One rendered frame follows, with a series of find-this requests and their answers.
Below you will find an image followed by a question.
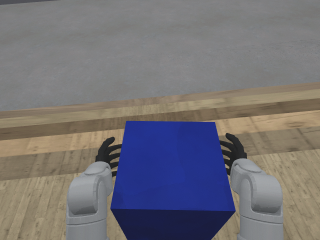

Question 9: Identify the carton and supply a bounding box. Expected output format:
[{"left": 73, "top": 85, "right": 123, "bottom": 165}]
[{"left": 110, "top": 121, "right": 236, "bottom": 240}]

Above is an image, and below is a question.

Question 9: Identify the robot left hand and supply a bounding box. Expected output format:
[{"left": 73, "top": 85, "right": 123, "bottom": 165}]
[{"left": 95, "top": 137, "right": 122, "bottom": 177}]

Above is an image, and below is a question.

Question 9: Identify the robot left forearm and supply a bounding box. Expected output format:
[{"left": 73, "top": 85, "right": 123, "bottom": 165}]
[{"left": 65, "top": 161, "right": 113, "bottom": 240}]

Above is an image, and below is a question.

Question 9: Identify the robot right forearm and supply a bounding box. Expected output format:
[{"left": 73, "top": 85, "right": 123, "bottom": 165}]
[{"left": 230, "top": 158, "right": 284, "bottom": 240}]

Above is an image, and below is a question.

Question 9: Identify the robot right hand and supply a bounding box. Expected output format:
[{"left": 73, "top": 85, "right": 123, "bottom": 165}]
[{"left": 219, "top": 133, "right": 247, "bottom": 176}]

